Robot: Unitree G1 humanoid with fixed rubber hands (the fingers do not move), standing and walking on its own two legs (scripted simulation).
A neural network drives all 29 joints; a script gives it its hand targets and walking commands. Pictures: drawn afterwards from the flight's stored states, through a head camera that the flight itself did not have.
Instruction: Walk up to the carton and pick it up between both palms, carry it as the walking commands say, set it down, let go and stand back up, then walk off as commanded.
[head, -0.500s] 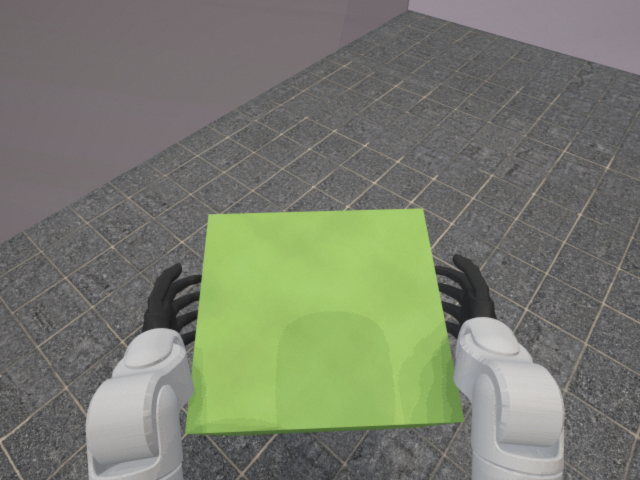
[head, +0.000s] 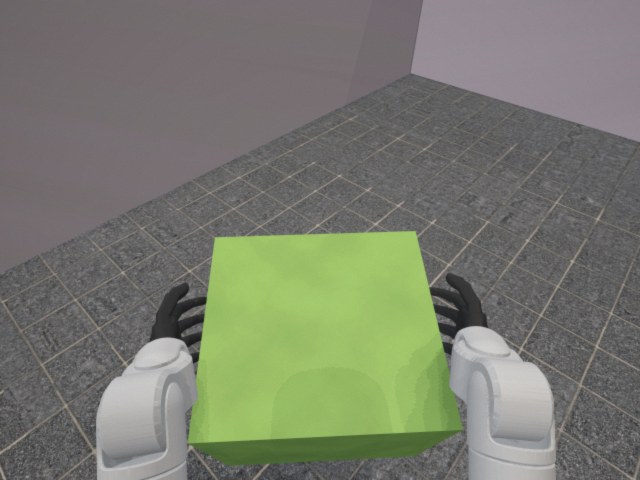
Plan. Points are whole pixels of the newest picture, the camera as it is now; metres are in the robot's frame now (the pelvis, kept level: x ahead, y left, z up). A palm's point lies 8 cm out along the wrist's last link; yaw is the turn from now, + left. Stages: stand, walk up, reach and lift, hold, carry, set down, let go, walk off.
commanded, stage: carry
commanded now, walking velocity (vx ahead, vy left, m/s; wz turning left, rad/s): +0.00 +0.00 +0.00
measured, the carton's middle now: (319, 351) +0.29 +0.01 +0.02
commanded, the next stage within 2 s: none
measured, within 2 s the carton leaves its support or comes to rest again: neither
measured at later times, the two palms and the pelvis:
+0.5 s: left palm (193, 340) +0.26 +0.15 +0.10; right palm (484, 343) +0.25 -0.18 +0.10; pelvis +0.00 -0.01 +0.00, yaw -1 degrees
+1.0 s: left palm (210, 331) +0.29 +0.14 +0.06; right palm (471, 331) +0.29 -0.18 +0.06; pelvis +0.02 -0.02 +0.00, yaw +0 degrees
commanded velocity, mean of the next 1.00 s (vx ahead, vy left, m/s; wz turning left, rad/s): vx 0.00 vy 0.00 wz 0.00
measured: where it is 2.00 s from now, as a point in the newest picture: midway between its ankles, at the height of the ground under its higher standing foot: outside the picture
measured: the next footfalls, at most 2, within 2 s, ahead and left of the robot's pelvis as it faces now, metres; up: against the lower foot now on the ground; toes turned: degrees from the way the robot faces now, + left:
none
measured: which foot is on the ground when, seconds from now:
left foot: down 0.00-1.00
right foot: down 0.00-1.00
